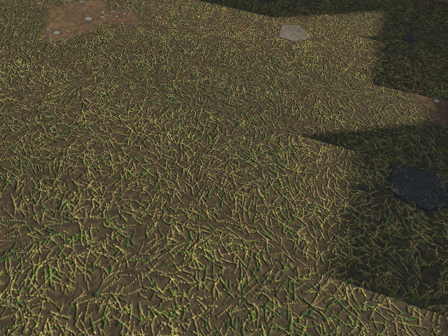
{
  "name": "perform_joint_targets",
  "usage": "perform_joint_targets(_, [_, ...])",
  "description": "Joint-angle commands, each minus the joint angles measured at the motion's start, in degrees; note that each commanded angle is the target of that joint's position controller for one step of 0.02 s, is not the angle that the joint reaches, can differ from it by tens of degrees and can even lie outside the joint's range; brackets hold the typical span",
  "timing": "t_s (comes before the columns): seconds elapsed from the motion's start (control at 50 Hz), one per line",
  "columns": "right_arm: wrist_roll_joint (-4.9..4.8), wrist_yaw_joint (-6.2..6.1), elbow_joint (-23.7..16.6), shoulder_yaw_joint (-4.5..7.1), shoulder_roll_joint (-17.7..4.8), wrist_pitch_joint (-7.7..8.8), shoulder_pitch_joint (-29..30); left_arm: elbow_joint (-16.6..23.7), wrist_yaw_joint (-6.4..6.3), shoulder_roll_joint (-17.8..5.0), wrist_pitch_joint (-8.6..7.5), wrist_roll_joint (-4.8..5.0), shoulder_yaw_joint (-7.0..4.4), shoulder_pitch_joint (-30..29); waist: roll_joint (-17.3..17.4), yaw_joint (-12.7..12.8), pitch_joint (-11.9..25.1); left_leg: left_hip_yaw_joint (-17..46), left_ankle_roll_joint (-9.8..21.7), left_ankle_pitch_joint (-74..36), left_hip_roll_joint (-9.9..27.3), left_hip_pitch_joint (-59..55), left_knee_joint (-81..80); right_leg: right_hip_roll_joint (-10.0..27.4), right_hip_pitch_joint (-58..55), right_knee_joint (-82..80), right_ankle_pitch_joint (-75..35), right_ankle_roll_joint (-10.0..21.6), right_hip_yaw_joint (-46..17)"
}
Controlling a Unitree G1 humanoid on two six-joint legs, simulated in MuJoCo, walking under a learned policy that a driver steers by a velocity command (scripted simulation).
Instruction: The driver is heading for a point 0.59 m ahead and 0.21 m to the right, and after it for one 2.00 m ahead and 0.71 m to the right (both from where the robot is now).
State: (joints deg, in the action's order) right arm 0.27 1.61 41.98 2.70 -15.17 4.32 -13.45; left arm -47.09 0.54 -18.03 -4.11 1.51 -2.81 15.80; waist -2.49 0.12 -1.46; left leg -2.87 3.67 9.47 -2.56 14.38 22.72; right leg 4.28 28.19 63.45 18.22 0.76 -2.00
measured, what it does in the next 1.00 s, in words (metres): walks ahead, turning right: right foot, then left foot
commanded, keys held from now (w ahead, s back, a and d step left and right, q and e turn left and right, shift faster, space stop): w+e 0.64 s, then e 0.28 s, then no key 0.08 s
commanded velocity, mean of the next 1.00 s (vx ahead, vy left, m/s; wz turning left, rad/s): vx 0.41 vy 0.00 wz -0.49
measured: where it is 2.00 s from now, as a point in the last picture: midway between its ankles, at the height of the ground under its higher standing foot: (269, 314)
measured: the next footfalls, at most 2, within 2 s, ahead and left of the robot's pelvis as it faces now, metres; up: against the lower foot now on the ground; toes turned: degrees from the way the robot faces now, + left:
right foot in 0.40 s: +0.40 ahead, -0.18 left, +0.00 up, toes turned -13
left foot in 0.80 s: +0.67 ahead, -0.06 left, +0.00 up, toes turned -30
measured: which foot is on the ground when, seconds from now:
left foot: down 0.00-0.40, up 0.42-0.78, down 0.80-1.00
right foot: up 0.00-0.38, down 0.40-0.80, up 0.82-1.00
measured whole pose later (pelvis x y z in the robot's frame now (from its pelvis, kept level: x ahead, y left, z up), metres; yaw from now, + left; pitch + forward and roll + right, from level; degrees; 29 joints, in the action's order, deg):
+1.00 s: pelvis +0.52 -0.10 +0.00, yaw -33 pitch +2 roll +0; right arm 1.9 -2.8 41.1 0.7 -15.8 5.9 -12.7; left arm -40.1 3.3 -18.1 -4.5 -4.4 -2.7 11.6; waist -0.4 -1.5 0.8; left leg -6.3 2.4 4.9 2.3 17.1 19.4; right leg 1.5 31.7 65.7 27.1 -5.4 -0.4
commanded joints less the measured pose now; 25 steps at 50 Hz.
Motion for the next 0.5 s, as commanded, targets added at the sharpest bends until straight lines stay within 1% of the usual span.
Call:
perform_joint_targets(0.02, [5.45, -0.78, -1.89, -0.16, -0.81, 3.46, -3.10, 1.65, 2.73, 1.95, -0.77, -9.00, 2.03, 3.89, 7.71, 0.43, 0.80, 14.86, 10.47, -2.03, 17.10, -6.71, -14.72, 1.62, 11.62, 1.16, -8.55, 0.71, -3.81])
perform_joint_targets(0.04, [5.87, -0.66, -0.96, 0.09, -1.64, 3.79, -4.73, 1.72, 3.57, 1.67, -1.03, -8.52, 1.55, 1.87, 6.25, -0.35, -0.68, 13.50, 10.77, -2.32, 17.77, -8.07, -15.65, 1.29, 15.60, -1.62, -11.79, 1.11, -5.59])
perform_joint_targets(0.06, [5.97, -0.41, -1.10, 0.32, -3.42, 3.78, -4.42, 2.37, 3.98, 0.03, -1.21, -6.94, 1.32, -0.50, 5.79, -0.64, -0.61, 11.26, 10.77, -3.38, 17.58, -8.95, -16.06, 0.72, 17.81, -4.32, -15.65, 1.09, -5.54])
perform_joint_targets(0.08, [5.81, 0.01, -0.77, 0.27, -4.30, 3.67, -4.51, 2.72, 4.14, -0.90, -1.31, -6.00, 1.08, -2.60, 6.03, -0.79, -0.39, 8.82, 10.93, -5.23, 17.52, -9.63, -16.48, 0.59, 18.89, -6.66, -18.80, 0.69, -5.25])
perform_joint_targets(0.1, [5.83, 0.31, -0.26, 0.10, -4.91, 3.51, -5.15, 3.18, 4.21, -1.26, -1.27, -5.77, 1.17, -4.19, 5.65, -0.84, -0.02, 6.73, 11.05, -7.92, 17.65, -9.91, -16.65, 0.56, 19.19, -8.87, -21.93, 0.24, -4.85])
perform_joint_targets(0.14, [5.90, 0.67, 1.14, -0.53, -4.60, 3.09, -6.84, 3.76, 4.37, -0.33, -0.90, -6.07, 1.87, -6.41, 5.42, -1.09, 0.17, 2.15, 10.82, -14.09, 17.17, -10.77, -16.12, 0.86, 18.69, -13.61, -26.69, -0.54, -3.00])
perform_joint_targets(0.18, [5.77, 0.93, 2.69, -0.97, -4.74, 2.82, -8.72, 4.67, 4.74, 0.58, -0.41, -5.81, 2.42, -9.13, 5.64, -1.65, -0.60, -1.55, 10.04, -17.98, 16.50, -9.77, -15.93, 0.36, 15.97, -18.13, -29.77, -0.13, -0.21])
perform_joint_targets(0.22, [5.74, 1.03, 4.78, -1.24, -5.12, 2.62, -11.44, 5.87, 4.85, 0.54, -0.03, -5.29, 2.47, -11.76, 6.02, -2.22, -1.65, -3.32, 9.11, -19.73, 17.05, -11.74, -15.46, -0.40, 14.90, -21.51, -30.62, 0.84, 1.01])
perform_joint_targets(0.26, [5.68, 0.97, 6.75, -1.16, -5.95, 2.50, -13.26, 6.58, 4.77, 0.25, 0.17, -5.01, 2.29, -13.87, 5.84, -2.52, -2.72, -4.49, 8.11, -21.96, 17.68, -16.38, -14.43, -1.24, 14.95, -25.69, -29.34, 1.92, 1.74])
perform_joint_targets(0.3, [5.20, 0.79, 8.72, -0.89, -6.70, 2.19, -15.21, 7.45, 4.62, 0.08, 0.37, -4.91, 2.01, -16.22, 6.37, -2.76, -3.51, -5.34, 7.24, -25.90, 18.50, -20.98, -13.02, -2.70, 13.70, -29.10, -24.93, 3.16, 3.14])
perform_joint_targets(0.32, [5.13, 0.71, 9.44, -0.63, -7.30, 1.98, -15.74, 7.85, 4.46, -0.45, 0.41, -4.81, 1.64, -16.79, 6.82, -2.29, -3.55, -6.02, 6.72, -30.99, 18.82, -22.95, -11.73, -3.76, 12.01, -30.36, -21.62, 3.96, 4.03])
perform_joint_targets(0.36, [5.16, 0.27, 10.18, 0.31, -9.47, 2.02, -15.80, 8.53, 3.79, -2.11, 0.12, -4.05, 0.67, -16.07, 8.17, -0.44, -2.39, -8.50, 5.33, -48.68, 18.89, -24.47, -5.96, -7.09, 5.12, -31.31, -15.16, 6.05, 6.50])
perform_joint_targets(0.38, [5.22, 0.10, 9.91, 0.73, -10.81, 2.03, -14.35, 7.89, 3.23, -3.53, -0.39, -3.50, -0.11, -12.43, 7.86, 2.22, -0.58, -10.49, 3.89, -56.54, 17.95, -22.73, -0.02, -9.63, -2.25, -32.69, -15.69, 7.57, 8.37])
perform_joint_targets(0.4, [6.38, 0.31, 9.78, 0.50, -10.58, 2.25, -15.00, 5.77, 2.50, -6.18, -1.07, -2.98, -1.35, -5.23, 7.13, 4.44, 4.18, -11.28, 1.81, -58.87, 15.95, -15.56, 10.02, -11.46, -16.50, -29.25, -19.48, 10.00, 8.00])
perform_joint_targets(0.42, [8.16, 0.17, 9.15, -1.56, -5.03, 2.79, -21.35, 1.85, 1.34, -8.03, -1.15, -3.06, -2.35, 7.41, 0.46, 4.82, 17.54, -9.63, -4.34, -44.74, 13.51, 5.25, 27.74, -5.56, -47.80, -20.35, -29.49, 18.12, -2.66])
perform_joint_targets(0.44, [8.35, 2.34, 7.58, -3.75, -2.18, 3.18, -21.35, -1.74, 0.77, -9.07, -0.74, -3.43, -2.67, 19.75, -6.69, 10.30, 27.98, -5.06, -8.89, 10.98, 3.30, 22.61, 44.92, 9.53, -66.56, -31.42, -25.15, 28.69, -30.19])
perform_joint_targets(0.46, [4.17, 3.54, 4.77, -1.99, -5.33, 2.54, -5.33, -5.24, 0.93, -7.79, -1.21, -4.72, -2.75, 27.54, 1.40, 16.51, 19.81, 4.45, -6.52, 21.11, -0.04, 32.28, 54.10, 10.58, -62.48, -41.41, -15.03, 23.04, -35.80])
perform_joint_targets(0.48, [2.89, 2.71, 2.11, -1.86, -4.94, 2.88, 2.55, -4.80, 0.81, -9.92, -2.55, -4.15, -3.74, 20.90, 0.11, 14.17, 5.63, 8.99, -4.74, 19.15, 3.88, 38.56, 56.77, 9.80, -48.58, -43.92, -8.29, 18.69, -31.15])
perform_joint_targets(0.5, [4.51, 1.11, 1.79, -1.57, -7.19, 2.98, 1.97, -3.80, 1.05, -6.64, -3.09, -3.44, -2.70, 13.41, -0.34, 10.09, 3.47, 10.36, -3.92, 16.23, 6.43, 33.60, 53.02, 8.17, -36.09, -45.44, -8.39, 18.67, -27.94])
Keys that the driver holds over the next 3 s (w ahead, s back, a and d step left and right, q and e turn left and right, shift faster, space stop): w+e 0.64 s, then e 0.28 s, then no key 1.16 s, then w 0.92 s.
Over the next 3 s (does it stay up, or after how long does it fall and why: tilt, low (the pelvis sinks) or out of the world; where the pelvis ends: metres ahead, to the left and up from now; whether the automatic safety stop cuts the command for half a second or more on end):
stays up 0.92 -0.33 -0.17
